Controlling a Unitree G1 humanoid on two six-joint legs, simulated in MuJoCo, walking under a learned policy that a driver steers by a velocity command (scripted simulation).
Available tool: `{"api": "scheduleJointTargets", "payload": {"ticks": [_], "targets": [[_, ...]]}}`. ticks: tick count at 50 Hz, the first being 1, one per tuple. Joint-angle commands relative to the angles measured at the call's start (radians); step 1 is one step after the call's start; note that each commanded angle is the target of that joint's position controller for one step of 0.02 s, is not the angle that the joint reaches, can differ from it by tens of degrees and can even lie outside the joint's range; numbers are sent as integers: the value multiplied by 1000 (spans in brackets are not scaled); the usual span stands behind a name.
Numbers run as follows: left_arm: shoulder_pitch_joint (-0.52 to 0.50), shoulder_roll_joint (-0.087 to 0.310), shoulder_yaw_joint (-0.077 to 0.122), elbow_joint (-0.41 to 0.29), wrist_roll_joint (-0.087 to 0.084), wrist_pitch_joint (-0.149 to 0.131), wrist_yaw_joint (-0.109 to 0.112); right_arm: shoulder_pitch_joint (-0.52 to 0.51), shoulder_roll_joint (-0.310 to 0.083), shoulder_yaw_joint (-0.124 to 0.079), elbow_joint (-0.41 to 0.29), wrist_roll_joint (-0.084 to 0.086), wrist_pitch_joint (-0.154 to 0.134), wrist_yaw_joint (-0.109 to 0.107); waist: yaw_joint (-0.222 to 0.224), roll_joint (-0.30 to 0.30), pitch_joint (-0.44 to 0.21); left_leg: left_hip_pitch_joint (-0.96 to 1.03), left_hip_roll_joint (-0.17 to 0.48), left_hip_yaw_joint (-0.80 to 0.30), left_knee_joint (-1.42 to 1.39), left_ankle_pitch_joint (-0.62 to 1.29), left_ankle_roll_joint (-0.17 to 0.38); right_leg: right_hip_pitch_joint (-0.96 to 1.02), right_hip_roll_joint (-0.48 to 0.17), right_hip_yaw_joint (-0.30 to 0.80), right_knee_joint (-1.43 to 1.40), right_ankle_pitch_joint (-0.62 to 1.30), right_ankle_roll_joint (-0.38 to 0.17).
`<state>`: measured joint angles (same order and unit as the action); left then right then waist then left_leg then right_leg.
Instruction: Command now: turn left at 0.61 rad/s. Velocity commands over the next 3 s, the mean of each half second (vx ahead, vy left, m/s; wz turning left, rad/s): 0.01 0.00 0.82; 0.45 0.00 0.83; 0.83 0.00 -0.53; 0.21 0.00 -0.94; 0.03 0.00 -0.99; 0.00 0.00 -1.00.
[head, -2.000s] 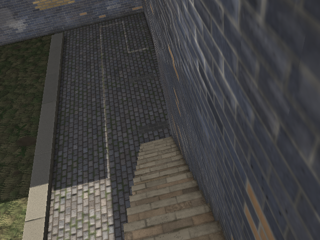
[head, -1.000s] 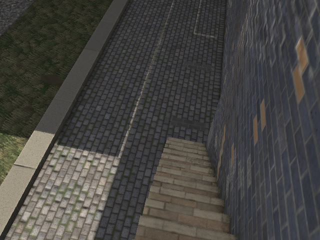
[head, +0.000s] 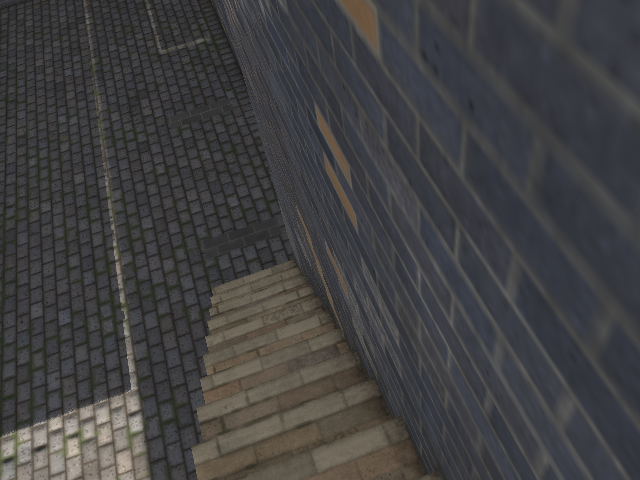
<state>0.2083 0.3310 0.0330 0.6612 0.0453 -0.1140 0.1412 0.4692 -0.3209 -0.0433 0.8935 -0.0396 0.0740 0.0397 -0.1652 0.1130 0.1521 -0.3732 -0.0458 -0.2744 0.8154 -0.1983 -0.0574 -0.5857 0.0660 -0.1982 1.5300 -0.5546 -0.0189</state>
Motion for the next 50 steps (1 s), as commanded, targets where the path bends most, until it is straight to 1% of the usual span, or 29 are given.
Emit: {"api": "scheduleJointTargets", "payload": {"ticks": [1,4,5,6,10,11,12,13,14,15,16,17,18,19,20,21,23,26,29,35,39,41,42,43,44,45,47,49,50], "targets": [[114,83,-14,-56,-36,-17,75,-393,-46,-24,-347,-10,3,55,175,-282,185,-521,-67,-7,337,-109,-30,-201,-514,941,-1183,-328,113],[-26,77,-12,-28,-68,-26,-3,-167,-7,-33,-247,-26,-8,13,22,-126,33,-336,-2,175,370,164,0,-124,-559,569,-896,-32,100],[-58,26,-14,-10,-101,-42,-33,-128,18,-26,-228,-14,-18,0,-16,-95,-5,-259,-21,230,261,279,9,-87,-512,336,-785,113,128],[-75,26,-17,-26,-66,-52,-67,-66,40,-4,-246,34,-27,0,-13,-227,-69,-223,-82,198,16,108,34,138,-437,152,-853,189,140],[-160,46,10,8,-141,-37,-78,59,-33,-65,-159,-10,-33,-51,-150,-23,-25,47,-145,236,-188,346,205,104,-277,-39,-286,500,204],[-115,68,18,-23,-136,-10,-73,-1,-94,-83,-159,36,-35,-73,-86,241,6,57,-146,118,-329,831,248,132,-141,-69,-108,98,210],[31,112,20,-73,-96,29,-61,-300,-148,-85,-237,67,-32,-100,124,285,47,105,-95,-251,-280,678,218,117,-161,237,-772,-67,203],[177,95,32,49,-93,44,-47,-300,-82,-63,-262,53,-10,-118,161,233,118,-144,-70,-287,-141,291,182,422,-336,399,-1320,426,181],[350,127,57,141,-119,49,-31,-267,-29,-50,-267,57,-10,-93,226,52,2,-285,-112,-81,88,-21,119,782,-463,312,-1283,1198,156],[416,146,60,164,-153,57,-33,-127,-9,-50,-289,-3,4,-26,181,-173,-175,-452,-118,21,226,-412,100,1119,-607,285,-874,1976,199],[379,119,51,154,-150,57,-27,39,32,-41,-209,-24,-22,-19,164,-424,-377,-494,-76,108,369,-466,112,1255,-568,215,-660,2119,146],[241,-40,1,94,-97,88,-46,-79,-81,-85,-229,64,31,-12,160,-104,-375,-558,-77,-185,557,-505,77,1330,-812,463,-866,2511,275],[113,3,15,74,-129,98,-66,2,-61,-82,-189,60,51,3,63,-170,-339,-582,-48,-162,675,-484,74,1281,-852,425,-869,2567,344],[95,115,43,98,-168,95,-73,63,-31,-75,-148,-9,58,14,6,-256,-115,-547,-85,-53,603,-364,77,992,-703,203,-945,2300,387],[53,179,61,92,-128,94,-69,54,4,-55,-136,-10,68,1,-18,-271,21,-470,-102,13,548,-264,77,772,-598,71,-1000,2082,410],[100,164,77,77,-105,100,-73,31,40,-36,-118,11,25,-19,11,-232,6,-398,-99,183,351,-102,81,735,-353,-75,-1013,1476,331],[217,138,80,140,-103,93,-62,-31,-6,-38,-101,-83,10,-5,51,-247,49,-411,-42,186,319,35,44,752,-361,-35,-1022,1293,256],[208,-42,48,162,-139,32,-77,78,51,-35,-30,39,-61,-50,-10,-224,24,-97,-89,345,-232,647,21,539,-149,-253,-855,757,185],[176,-111,34,135,-183,37,-42,232,95,-27,20,-16,-69,-40,-35,-230,-50,154,-110,392,-341,993,14,437,-143,-286,-649,633,181],[16,-102,63,131,-74,20,-18,491,65,1,134,-61,-92,-32,-118,-199,-6,351,-76,323,-422,1147,99,350,-141,-174,-253,441,133],[-218,-23,51,100,5,86,-24,723,196,66,347,-69,-124,-26,-161,27,115,361,-35,225,-989,1016,146,489,-94,-109,313,609,-1],[-303,-80,31,-5,-17,83,-54,845,67,76,385,-1,-109,-43,-105,521,-41,921,74,171,-485,2317,126,-87,63,-72,726,-275,23],[-478,-101,6,-139,49,72,-57,1200,-81,36,492,-7,-145,-118,-169,763,-95,1580,43,117,-27,2851,171,-862,149,5,855,-423,115],[-467,-28,38,-153,-84,88,-36,1015,-212,-41,453,-40,-204,-181,-176,695,-337,1874,318,-467,20,2508,472,-1148,58,352,921,-484,182],[-371,52,37,4,-90,78,-50,805,73,45,415,-9,-196,-182,-80,-217,-351,1789,352,-463,-201,1737,396,-1098,-71,393,398,-45,82],[-276,31,36,99,-61,56,-101,580,105,83,326,59,-160,-177,88,-493,-276,1315,287,-359,-312,1425,301,-735,-39,321,2,121,53],[-373,-47,8,149,42,28,-158,453,139,106,273,117,-206,-130,35,-494,-144,421,-10,-85,-431,1123,146,-4,37,121,-646,401,48],[-146,-225,-49,208,20,6,-116,404,324,124,427,73,-224,-119,72,-46,-25,-308,-233,-37,-226,979,46,703,184,-49,-773,927,72],[-20,-206,-58,236,19,-13,-101,314,285,92,407,74,-234,-118,124,-64,-66,-475,-308,-47,1,636,12,890,140,30,-902,1228,63]]}}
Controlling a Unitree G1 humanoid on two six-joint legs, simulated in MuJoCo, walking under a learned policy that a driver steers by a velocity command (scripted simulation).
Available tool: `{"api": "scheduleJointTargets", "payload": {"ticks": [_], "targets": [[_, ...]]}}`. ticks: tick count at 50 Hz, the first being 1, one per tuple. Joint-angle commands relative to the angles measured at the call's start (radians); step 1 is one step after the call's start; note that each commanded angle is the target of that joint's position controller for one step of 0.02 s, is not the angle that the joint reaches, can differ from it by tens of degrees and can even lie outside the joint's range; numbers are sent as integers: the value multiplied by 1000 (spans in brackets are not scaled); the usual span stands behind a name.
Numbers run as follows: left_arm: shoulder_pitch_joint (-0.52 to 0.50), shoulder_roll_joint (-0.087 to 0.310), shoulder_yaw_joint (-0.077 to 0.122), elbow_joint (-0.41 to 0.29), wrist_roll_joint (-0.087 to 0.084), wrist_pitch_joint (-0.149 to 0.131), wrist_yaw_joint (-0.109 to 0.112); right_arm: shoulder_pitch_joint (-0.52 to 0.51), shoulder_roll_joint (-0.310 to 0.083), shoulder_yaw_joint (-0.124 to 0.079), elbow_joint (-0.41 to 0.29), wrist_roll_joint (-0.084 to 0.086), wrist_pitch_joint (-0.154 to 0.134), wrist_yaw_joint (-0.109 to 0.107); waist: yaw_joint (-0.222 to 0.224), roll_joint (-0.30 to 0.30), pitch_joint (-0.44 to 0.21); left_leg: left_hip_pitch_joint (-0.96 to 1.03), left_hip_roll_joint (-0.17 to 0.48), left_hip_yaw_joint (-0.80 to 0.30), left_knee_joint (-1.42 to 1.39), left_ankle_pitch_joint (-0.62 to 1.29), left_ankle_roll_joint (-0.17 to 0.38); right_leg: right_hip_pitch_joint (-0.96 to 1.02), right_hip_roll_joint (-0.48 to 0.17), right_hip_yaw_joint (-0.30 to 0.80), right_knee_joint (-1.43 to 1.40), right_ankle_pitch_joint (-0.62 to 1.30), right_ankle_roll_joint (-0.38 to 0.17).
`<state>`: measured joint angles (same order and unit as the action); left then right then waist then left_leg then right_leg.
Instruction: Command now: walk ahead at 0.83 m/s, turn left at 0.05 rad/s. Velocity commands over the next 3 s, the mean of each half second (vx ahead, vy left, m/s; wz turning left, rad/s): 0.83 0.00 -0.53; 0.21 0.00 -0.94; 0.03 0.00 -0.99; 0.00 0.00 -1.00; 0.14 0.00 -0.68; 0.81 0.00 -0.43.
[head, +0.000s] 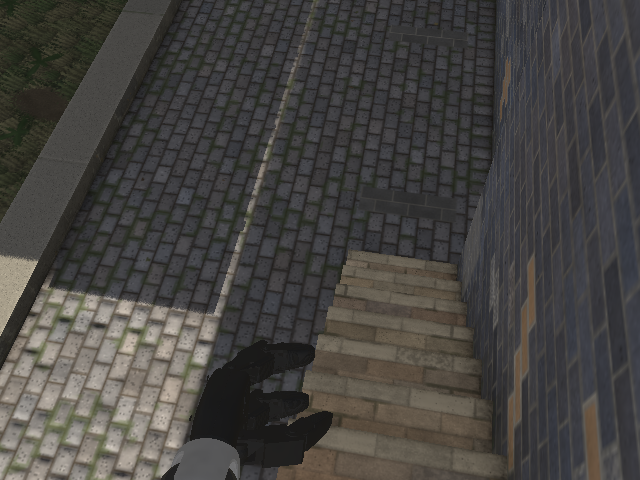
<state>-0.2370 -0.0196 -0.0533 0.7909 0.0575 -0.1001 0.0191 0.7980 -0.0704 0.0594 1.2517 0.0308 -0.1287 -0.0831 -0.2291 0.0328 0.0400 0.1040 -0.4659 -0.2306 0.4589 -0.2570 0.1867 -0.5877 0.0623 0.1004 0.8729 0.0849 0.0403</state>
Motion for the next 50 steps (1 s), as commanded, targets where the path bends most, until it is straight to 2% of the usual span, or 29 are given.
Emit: {"api": "scheduleJointTargets", "payload": {"ticks": [1,3,6,10,11,12,13,14,15,16,17,19,20,21,23,24,25,26,28,29,31,34,43,44,46,47,48,49,50], "targets": [[390,172,31,126,-18,-19,19,-60,-54,-41,17,9,-22,18,188,-130,11,-952,121,-11,501,387,-253,899,146,-303,-352,621,-7],[815,233,69,246,-35,-61,17,-448,-250,-104,-149,27,-17,46,511,-430,-170,-1213,115,89,1354,-548,-275,1256,-68,-109,-493,848,-220],[1130,173,47,366,23,-119,21,-921,-333,-140,-244,-67,-61,40,661,139,191,-1273,209,253,1562,-1090,-233,801,-147,40,-479,469,-254],[504,164,48,232,75,-156,-5,-571,-45,-77,-375,-114,-25,112,117,-23,151,-329,356,238,554,-518,-145,158,-89,-150,-631,518,-177],[334,295,96,176,-24,-134,15,61,26,-52,-223,-165,8,114,-211,74,-16,377,388,398,692,248,-176,-447,-121,-85,40,756,-251],[-115,233,116,-3,-7,-207,35,568,-181,-98,-148,-125,-3,64,-534,286,-131,533,801,-171,422,537,-303,-1028,-82,14,765,-843,-181],[-355,287,118,-61,37,-214,37,716,-152,-81,-34,-103,28,32,-690,578,109,261,687,-259,281,1009,-584,-1100,71,120,588,-975,-307],[9,184,92,43,62,-220,42,331,-202,-92,-61,-105,12,25,-257,378,286,92,719,-243,261,927,-663,-1136,141,84,615,-775,-306],[47,281,118,115,54,-191,47,235,-340,-135,-123,-65,-5,25,-234,289,289,82,582,-207,208,983,-726,-989,111,-30,702,-700,-346],[432,354,114,195,-73,-137,54,-209,-475,-140,-243,-57,-51,33,102,157,316,-2,499,93,247,1535,-766,-704,179,-333,658,-772,-304],[605,438,122,191,-156,-49,67,-441,-304,-62,-353,9,-63,123,276,22,355,-178,504,183,-299,1848,-609,-318,116,-427,369,-836,-304],[1029,478,149,156,-103,-29,86,-622,-448,-122,-451,108,-56,50,625,-412,542,-943,270,353,438,1902,-932,477,282,-759,-242,-566,-202],[1407,474,223,215,15,-29,113,-997,-589,-168,-583,74,-11,-3,1087,-835,420,-2071,270,-26,1799,793,-1128,1210,-51,-298,-57,-763,-313],[1519,350,240,366,-27,-38,110,-1409,-627,-158,-776,-31,-25,-93,1309,-1690,87,-2367,337,-451,2718,-1470,-1001,1497,-403,205,324,26,-252],[1993,357,165,602,-100,-19,242,-1559,-469,-123,-845,-28,-136,-57,1132,-299,-5,-2706,272,-456,2155,-1504,-752,1849,-378,679,357,462,-266],[1562,359,161,563,-48,-26,274,-1219,-321,-70,-719,40,-145,-1,766,62,-165,-2193,308,-569,1430,-1009,-579,1330,-380,919,303,81,-260],[635,386,183,292,23,-26,276,-817,-191,-9,-579,67,-147,42,266,409,141,-1119,380,-246,770,-475,-516,-174,-189,544,215,-274,-224],[629,460,194,299,20,-87,274,-552,-67,11,-394,159,-140,114,32,819,60,-134,422,269,419,611,-406,-817,-101,117,460,-829,-208],[569,455,207,412,-164,-240,266,-274,58,33,-212,148,-60,263,-163,543,-121,394,545,449,185,1815,-350,-877,174,-253,982,-1283,-215],[352,503,213,325,-141,-250,270,-167,20,50,-172,40,-30,290,-148,122,-103,314,613,276,5,1738,-378,-719,175,-258,857,-1132,-225],[496,380,243,278,41,-198,194,-213,-108,22,-154,-146,-24,260,37,-38,56,13,688,48,-398,1715,-336,-360,205,-273,1091,-1025,-141],[721,108,195,228,62,-125,99,-457,-102,20,-297,-133,-62,182,171,-106,64,-78,656,-97,-289,1042,-351,-471,88,-262,959,-638,-40],[569,312,169,8,-2,-32,120,-396,-199,14,-360,-26,-55,162,226,-171,246,-347,560,-26,-222,-148,-412,-372,292,-607,-116,370,198],[580,302,157,18,-27,-37,124,-394,-205,17,-351,-5,-52,146,231,-125,289,-462,546,-25,-256,-260,-453,-304,318,-646,-130,493,238],[886,243,135,77,-100,-9,116,-719,-334,-31,-373,82,30,185,419,599,321,-827,504,209,-277,529,-830,-123,299,-457,210,74,138],[315,290,225,-262,-150,140,12,-908,-674,-180,-422,96,-50,-13,357,1609,129,-1937,1473,-1431,-373,-1013,-257,39,-730,273,657,177,-127],[615,453,221,-114,-138,114,9,-1099,-250,-83,-318,174,-133,-91,676,1215,348,-1051,1376,-1260,-225,11,-361,-719,-580,459,621,330,-200],[1391,598,213,240,162,-7,68,-908,-59,-70,-442,330,-57,-49,671,1030,729,-1168,440,169,81,2471,-1767,-226,160,-695,-158,-1265,-215],[2439,1180,527,402,233,-266,-163,-1123,-102,-305,-529,351,20,-188,1606,633,336,-3455,-287,742,3136,2533,-2888,1759,-1027,9,-493,-1618,-870]]}}
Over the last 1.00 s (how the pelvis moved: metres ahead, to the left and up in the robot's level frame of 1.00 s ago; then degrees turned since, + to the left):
0.75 0.23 -0.49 33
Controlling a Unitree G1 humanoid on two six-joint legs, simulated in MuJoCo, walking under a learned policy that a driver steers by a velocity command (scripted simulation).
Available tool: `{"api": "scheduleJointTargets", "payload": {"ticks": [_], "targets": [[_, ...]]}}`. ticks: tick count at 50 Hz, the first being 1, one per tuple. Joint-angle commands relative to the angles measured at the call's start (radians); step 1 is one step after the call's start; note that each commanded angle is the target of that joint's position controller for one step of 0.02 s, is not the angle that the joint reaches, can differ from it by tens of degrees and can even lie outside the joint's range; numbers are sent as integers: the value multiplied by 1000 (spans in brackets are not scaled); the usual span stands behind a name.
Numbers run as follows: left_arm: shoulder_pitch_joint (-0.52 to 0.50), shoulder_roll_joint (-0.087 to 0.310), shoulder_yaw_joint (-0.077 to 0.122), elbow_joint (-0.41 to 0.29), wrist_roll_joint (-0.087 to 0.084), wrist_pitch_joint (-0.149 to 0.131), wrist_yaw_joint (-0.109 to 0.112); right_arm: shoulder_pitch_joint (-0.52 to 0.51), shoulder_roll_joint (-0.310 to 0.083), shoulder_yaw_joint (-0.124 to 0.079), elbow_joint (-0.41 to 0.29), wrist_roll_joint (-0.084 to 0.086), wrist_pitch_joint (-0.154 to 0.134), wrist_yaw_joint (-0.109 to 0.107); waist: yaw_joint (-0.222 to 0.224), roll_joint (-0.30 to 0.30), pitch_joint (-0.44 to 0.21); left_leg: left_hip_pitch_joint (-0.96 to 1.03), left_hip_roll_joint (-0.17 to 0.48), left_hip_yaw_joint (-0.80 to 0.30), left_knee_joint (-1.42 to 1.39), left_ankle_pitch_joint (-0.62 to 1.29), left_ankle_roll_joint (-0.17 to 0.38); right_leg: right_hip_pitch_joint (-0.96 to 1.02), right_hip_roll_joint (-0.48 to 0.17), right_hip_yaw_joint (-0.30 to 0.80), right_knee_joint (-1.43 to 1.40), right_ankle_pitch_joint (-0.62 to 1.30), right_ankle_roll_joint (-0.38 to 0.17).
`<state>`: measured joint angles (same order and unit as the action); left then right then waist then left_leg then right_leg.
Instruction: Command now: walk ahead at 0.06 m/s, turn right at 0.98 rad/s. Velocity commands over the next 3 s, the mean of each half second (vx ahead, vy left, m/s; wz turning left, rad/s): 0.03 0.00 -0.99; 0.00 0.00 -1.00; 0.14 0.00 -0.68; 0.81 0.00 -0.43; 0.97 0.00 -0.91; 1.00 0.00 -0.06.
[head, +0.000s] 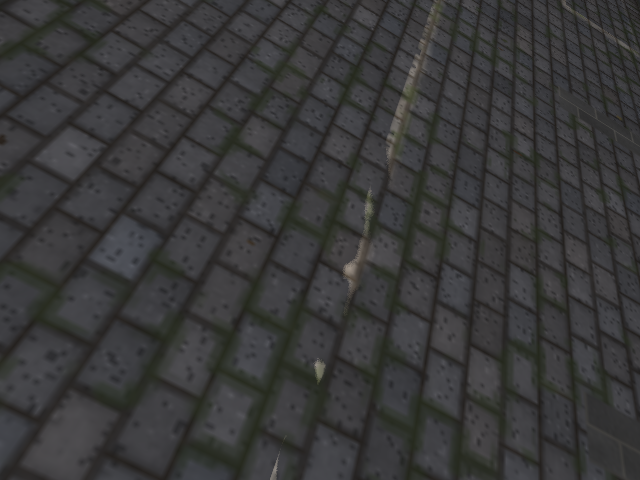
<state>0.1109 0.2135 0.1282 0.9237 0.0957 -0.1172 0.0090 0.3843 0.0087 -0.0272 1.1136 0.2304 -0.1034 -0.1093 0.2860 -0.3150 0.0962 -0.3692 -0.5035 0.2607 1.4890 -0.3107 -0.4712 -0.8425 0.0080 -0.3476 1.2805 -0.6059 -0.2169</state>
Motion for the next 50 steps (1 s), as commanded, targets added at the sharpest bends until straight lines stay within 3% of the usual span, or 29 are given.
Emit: {"api": "scheduleJointTargets", "payload": {"ticks": [1,2,3,4,5,6,9,11,15,16,17,18,19,20,21,22,24,28,31,32,33,34,35,36,44,47,48,49,50], "targets": [[804,804,389,260,-370,-240,-87,-1396,-999,-514,-633,245,-33,-177,1324,-2455,-604,-2605,390,-933,5322,-3118,-1307,444,-2303,3514,-1326,-630,-1015],[1558,148,323,292,-321,-532,86,-2585,-992,-552,-1174,209,42,5,1798,-2382,-726,-2987,1334,-1974,5636,-4518,-1291,162,-2681,3959,-985,187,-784],[1767,-141,71,649,-416,-366,303,-2578,-820,-304,-1021,-96,87,-8,1072,442,-1144,-2202,1018,-1682,3351,-2995,-251,1830,-1209,1973,-498,998,-165],[708,63,39,397,-263,-265,398,-1253,-137,-120,-513,-219,-61,238,168,1142,-1196,-702,824,-1166,736,-1495,328,575,-428,985,-588,902,221],[-183,453,124,72,28,-191,577,-675,-112,-179,-318,170,-69,430,-522,1191,-419,704,749,-1027,-39,-758,327,-1497,-660,942,-970,-191,147],[49,510,184,193,-29,-176,616,-774,-232,-189,13,104,50,479,-571,1791,-567,1157,660,-395,142,19,194,-1585,-308,679,-524,-714,170],[452,325,120,421,-74,-150,342,-875,-317,-105,231,78,264,319,-582,1273,-1191,1049,1336,-356,343,1025,-26,-744,-310,450,775,-698,464],[-296,355,204,178,25,-58,256,-378,-561,-100,612,-53,275,252,-751,1529,-262,360,999,-379,-396,1927,-411,-1080,-109,77,1348,-463,525],[836,305,150,351,25,10,273,-1287,-704,-179,106,-122,48,244,180,1583,367,-682,84,179,-808,2715,-1779,-19,585,-977,-45,-1206,550],[1674,734,370,637,-142,-150,192,-2054,-1063,-390,-78,-106,19,163,1122,747,-15,-1163,-108,208,1379,2105,-2167,533,-212,-500,-811,-1002,84],[1521,798,493,789,-433,-398,159,-2511,-1126,-548,-294,-151,109,69,1626,-2324,-532,-1603,84,-774,5171,-3128,-1616,322,-1643,1497,-1274,95,-553],[1613,-197,225,870,-344,-620,319,-3410,-561,-287,-787,-298,161,-4,1584,-1709,-342,-2804,1195,-1850,4572,-4534,-659,427,-1552,1454,137,709,-126],[1964,-471,-51,989,-367,-580,474,-3471,8,10,-998,-128,80,78,1232,-347,-404,-2490,980,-1638,2827,-3801,-1,1062,-715,866,-110,879,265],[782,-332,-202,748,-235,-365,413,-2252,-11,92,-778,-174,16,192,175,831,-470,-406,647,-1007,847,-1916,477,-358,60,194,-491,744,582],[-744,624,23,93,-72,-236,349,-906,-472,-58,-405,60,10,242,-629,1001,-274,847,503,-435,327,-606,292,-1973,-292,90,-1124,-193,263],[-1342,947,184,-114,-65,-264,203,-512,-830,-157,-10,28,135,242,-784,1203,-394,853,533,-36,310,-314,210,-1757,-206,-367,-906,-360,197],[-1066,629,185,91,-179,-133,-86,215,-700,-176,290,-181,427,134,-847,539,-628,-133,1019,-26,589,-1368,526,-914,-367,-392,7,-261,410],[319,-258,-21,334,-63,97,240,-1396,-596,-110,-93,-114,347,299,44,668,-392,-124,1315,-527,-979,-992,-93,-1238,36,370,1482,56,286],[1378,415,173,493,-79,-45,322,-2065,-566,-189,-188,39,238,358,627,1102,-716,119,1003,211,-765,1713,-729,-23,104,-412,233,-813,302],[2194,825,318,626,-74,-108,342,-2461,-798,-325,-367,8,275,303,1207,512,-913,-815,701,340,831,2319,-934,1257,-35,-172,-406,-768,-14],[817,744,288,360,-279,-182,374,-1857,-586,-272,-246,-15,389,265,670,-1492,-870,-1107,478,-434,2859,-1114,-330,974,-674,1689,-1026,-545,-275],[417,395,179,179,-398,-147,470,-2038,-649,-242,-360,-116,447,389,386,-1039,-761,-950,625,-907,2277,-986,-53,790,-538,2017,-1002,-328,-207],[214,59,-26,42,-201,-30,420,-1658,-351,-82,-362,-264,400,396,10,377,-748,-562,503,-673,875,-393,331,764,134,1075,-732,92,92],[59,92,-23,0,-64,0,316,-1299,-344,-85,-212,-237,328,354,-104,628,-585,-330,419,-475,390,-608,446,428,98,795,-538,706,105],[304,261,58,56,-120,-38,149,-562,-526,-48,82,-103,287,205,-377,465,-289,1004,840,-435,-617,2346,-315,-851,64,167,1025,-601,197],[1227,549,211,198,-68,-52,135,-1389,-932,-242,-263,-139,275,197,396,852,1,-437,-16,186,-284,2597,-1394,568,178,-413,-458,-812,249],[1219,587,310,347,-285,-201,112,-1670,-977,-357,-380,-74,271,114,870,-1128,-354,-987,11,-300,2510,-1140,-1071,632,-794,829,-1186,310,-188],[813,-18,119,276,-303,-362,185,-2390,-431,-111,-877,-300,109,-19,709,-1376,5,-1476,786,-1322,2607,-2980,-279,-35,-716,633,-391,1348,252],[890,-166,61,358,-274,-465,275,-2411,-370,-55,-1012,-204,45,-11,487,-631,-128,-1362,938,-1707,2345,-3283,-61,-221,-713,783,-88,1270,394]]}}
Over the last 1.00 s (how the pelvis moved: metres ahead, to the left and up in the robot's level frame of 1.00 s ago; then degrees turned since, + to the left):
1.92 0.29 -2.18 -22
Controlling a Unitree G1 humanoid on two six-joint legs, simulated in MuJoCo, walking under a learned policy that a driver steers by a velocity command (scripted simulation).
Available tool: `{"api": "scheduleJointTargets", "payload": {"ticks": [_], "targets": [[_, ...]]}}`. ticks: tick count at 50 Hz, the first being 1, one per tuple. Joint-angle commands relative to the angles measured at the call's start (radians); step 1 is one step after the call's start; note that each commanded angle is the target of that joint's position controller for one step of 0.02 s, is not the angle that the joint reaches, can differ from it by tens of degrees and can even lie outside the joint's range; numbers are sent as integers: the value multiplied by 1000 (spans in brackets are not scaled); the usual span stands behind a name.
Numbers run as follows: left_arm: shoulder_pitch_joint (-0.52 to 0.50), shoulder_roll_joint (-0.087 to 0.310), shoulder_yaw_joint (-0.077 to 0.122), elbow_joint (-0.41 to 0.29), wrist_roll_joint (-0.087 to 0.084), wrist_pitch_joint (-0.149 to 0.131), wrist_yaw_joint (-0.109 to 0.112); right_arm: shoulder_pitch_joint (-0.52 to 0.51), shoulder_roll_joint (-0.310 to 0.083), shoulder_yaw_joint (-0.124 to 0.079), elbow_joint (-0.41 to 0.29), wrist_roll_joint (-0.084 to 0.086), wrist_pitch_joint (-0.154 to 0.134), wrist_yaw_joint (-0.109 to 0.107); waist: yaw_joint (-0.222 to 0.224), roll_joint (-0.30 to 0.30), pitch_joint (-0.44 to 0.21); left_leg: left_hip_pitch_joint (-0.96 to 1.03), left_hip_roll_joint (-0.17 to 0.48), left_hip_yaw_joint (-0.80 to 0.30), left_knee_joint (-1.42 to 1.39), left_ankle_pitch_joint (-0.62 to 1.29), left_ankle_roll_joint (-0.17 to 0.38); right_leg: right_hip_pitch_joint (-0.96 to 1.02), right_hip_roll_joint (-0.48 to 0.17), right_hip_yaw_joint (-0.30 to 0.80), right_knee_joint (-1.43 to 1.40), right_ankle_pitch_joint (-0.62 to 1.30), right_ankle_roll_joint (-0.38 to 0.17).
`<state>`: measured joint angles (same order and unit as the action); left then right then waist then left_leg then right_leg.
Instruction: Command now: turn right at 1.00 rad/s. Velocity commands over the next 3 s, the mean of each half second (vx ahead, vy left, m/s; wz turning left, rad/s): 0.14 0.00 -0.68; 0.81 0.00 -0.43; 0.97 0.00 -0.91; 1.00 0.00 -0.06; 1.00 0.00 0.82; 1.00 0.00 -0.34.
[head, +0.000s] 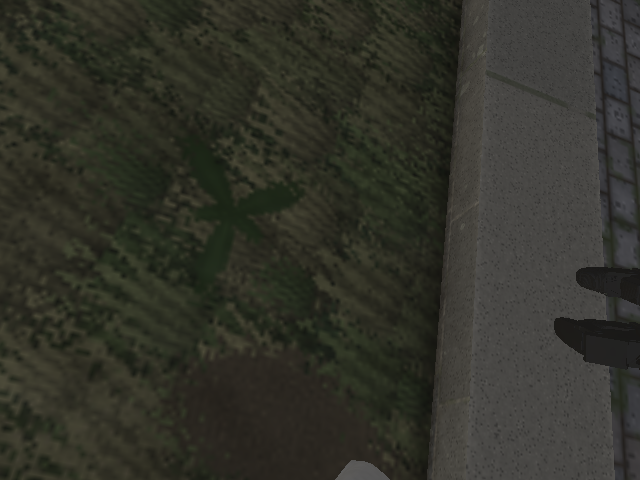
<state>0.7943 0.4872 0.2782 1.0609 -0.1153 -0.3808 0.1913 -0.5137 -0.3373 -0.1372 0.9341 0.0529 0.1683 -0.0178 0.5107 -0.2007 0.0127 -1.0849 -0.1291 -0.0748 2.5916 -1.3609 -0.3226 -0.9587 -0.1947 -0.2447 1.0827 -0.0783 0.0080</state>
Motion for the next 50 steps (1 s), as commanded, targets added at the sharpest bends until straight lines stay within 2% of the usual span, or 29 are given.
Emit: {"api": "scheduleJointTargets", "payload": {"ticks": [1,2,3,5,6,7,8,10,11,12,13,15,17,19,23,25,27,28,29,31,33,37,42,43,45,46,47,48,50], "targets": [[112,-287,-181,134,56,-108,152,-1202,98,174,-796,-67,-278,-40,-104,453,-310,267,449,-1208,106,-1171,140,-52,-118,652,-209,692,314],[-676,-1,-142,-292,143,29,116,-337,63,122,-415,24,-322,50,-638,1593,-585,1039,214,-507,-951,226,253,-346,126,252,-544,164,258],[-1053,509,15,-451,149,57,136,216,-132,33,-60,128,-221,150,-923,1517,-547,1540,77,93,-975,1027,-1,-930,-21,293,-597,-726,11],[-1104,328,0,-413,169,135,-11,365,-179,29,39,92,-83,142,-824,485,-348,1429,289,52,-819,1092,51,-698,60,-132,-580,-719,129],[-1327,199,-20,-449,190,211,-118,984,-140,47,236,83,-26,118,-971,-107,-343,1297,388,-156,-761,1000,214,-374,26,-103,-411,-364,204],[-1355,-51,-81,-473,179,273,-155,1104,-142,60,240,-7,-17,94,-1001,-159,-122,1170,495,-378,-1221,892,350,-388,66,28,-106,-132,190],[-1040,-273,-118,-424,145,329,-135,551,-67,108,107,-84,-3,104,-729,219,138,722,529,-359,-1662,836,367,-305,143,113,243,-308,147],[-268,-477,-199,-246,124,457,-48,-85,84,213,-1,-50,42,201,-134,493,399,-102,282,82,-1885,421,67,-287,369,372,678,-441,74],[-203,-643,-262,-302,177,430,-4,-40,19,188,-2,45,73,219,-81,904,436,-240,402,-23,-2111,334,-21,-410,420,352,805,-461,39],[-757,-439,-260,-534,251,399,-20,5,-215,128,-1,55,22,177,-298,1258,540,-613,625,-815,-2740,-538,230,-454,409,393,1192,-484,70],[-842,-260,-212,-486,184,380,48,-256,-214,137,-17,8,35,207,-256,1177,715,-537,530,-386,-2771,-242,77,-733,512,367,1352,-502,123],[-954,-192,-206,-506,191,389,63,-127,-163,166,17,-40,11,189,-306,1157,586,-207,525,-461,-2656,-81,58,-902,541,377,1573,-548,116],[-777,-143,-179,-442,175,391,10,-120,-155,162,-29,-79,-13,74,-269,924,251,119,501,-473,-2554,300,37,-682,567,312,1938,-465,112],[-683,-19,-146,-404,182,399,-108,-3,-155,143,-40,-20,-48,-41,-299,665,-90,272,415,-485,-2624,493,-92,-147,431,130,1883,-362,80],[-775,155,-130,-370,180,555,-228,143,-241,80,-134,-45,-112,-100,-435,28,-46,197,519,-571,-2558,283,43,526,262,146,741,-832,-70],[-653,-4,-191,-288,108,554,-235,464,-100,78,-74,-130,-114,-48,-535,-158,15,204,356,-82,-2055,470,61,818,260,119,-93,-1244,-225],[-790,-316,-291,-300,70,492,-317,636,186,136,-27,-136,-38,-88,-569,-496,199,-376,87,268,-422,539,193,699,305,177,-38,-744,-321],[-889,-176,-245,-329,-6,510,-339,414,87,98,-164,-135,-40,-123,-534,-346,111,-696,127,94,-601,783,194,667,-97,506,-608,-1118,-272],[-784,-50,-203,-385,2,508,-301,172,-109,40,-263,-139,-67,-119,-381,-88,124,-578,115,-50,-696,911,174,470,-199,943,-937,-1456,-245],[-977,-67,-225,-415,101,449,-192,513,-52,26,-159,-121,-70,-67,-628,276,50,-266,63,-83,-550,1186,153,398,-221,940,-863,-1062,-225],[-1107,-83,-231,-439,161,388,-147,831,14,15,-53,-80,-61,-29,-747,332,-96,51,64,12,-467,1219,119,430,-132,547,-786,-730,-181],[-960,-113,-231,-395,140,368,-166,856,42,9,-50,-61,-33,25,-715,392,-62,307,102,157,-877,1201,152,555,12,262,-808,-482,-117],[-1163,-227,-231,-554,141,371,-204,1183,50,59,-24,-67,-43,77,-793,-6,1,963,126,333,-1863,966,315,454,209,-3,-922,-114,175],[-1143,-275,-246,-582,117,389,-207,1172,53,63,-33,-78,-50,74,-749,42,60,991,192,247,-2058,1006,379,465,186,77,-784,-133,146],[-977,-403,-288,-597,83,439,-225,873,185,120,-148,-113,-105,39,-559,575,54,696,224,236,-2087,1117,399,434,212,240,318,-460,-24],[-1000,-531,-315,-684,112,441,-208,735,228,179,-247,-186,-144,49,-433,535,55,595,306,69,-1820,729,376,-36,311,428,748,-416,-75],[-994,-468,-321,-818,114,433,-171,542,-190,76,-348,-217,-163,62,-367,790,-9,491,727,-621,-2509,183,474,-236,326,483,819,-334,-17],[-1119,-250,-250,-847,171,408,-166,372,-220,38,-437,-142,-187,27,-365,478,44,225,859,-844,-2758,-9,530,-5,193,493,936,-115,10],[-927,31,-140,-753,131,469,-220,410,-236,26,-441,-72,-213,-45,-353,33,-89,280,636,-300,-2586,573,374,357,153,320,903,-68,12]]}}
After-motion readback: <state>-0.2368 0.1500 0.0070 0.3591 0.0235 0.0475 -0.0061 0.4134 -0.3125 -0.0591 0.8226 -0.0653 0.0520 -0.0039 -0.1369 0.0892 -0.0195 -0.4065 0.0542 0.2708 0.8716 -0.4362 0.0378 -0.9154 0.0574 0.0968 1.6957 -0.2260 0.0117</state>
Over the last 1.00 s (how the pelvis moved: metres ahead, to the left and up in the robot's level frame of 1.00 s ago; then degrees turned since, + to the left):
1.16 1.87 0.24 -28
